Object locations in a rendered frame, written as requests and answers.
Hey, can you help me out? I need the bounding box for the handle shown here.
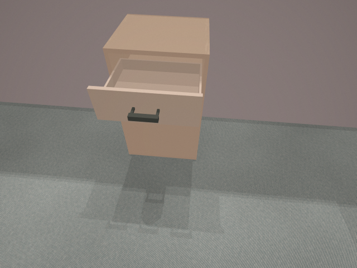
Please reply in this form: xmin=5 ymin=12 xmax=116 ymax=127
xmin=127 ymin=107 xmax=160 ymax=123

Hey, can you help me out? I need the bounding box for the drawer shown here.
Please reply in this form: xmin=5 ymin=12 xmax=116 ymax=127
xmin=87 ymin=58 xmax=203 ymax=127

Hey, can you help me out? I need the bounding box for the cabinet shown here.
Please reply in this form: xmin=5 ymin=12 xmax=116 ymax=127
xmin=103 ymin=14 xmax=210 ymax=160

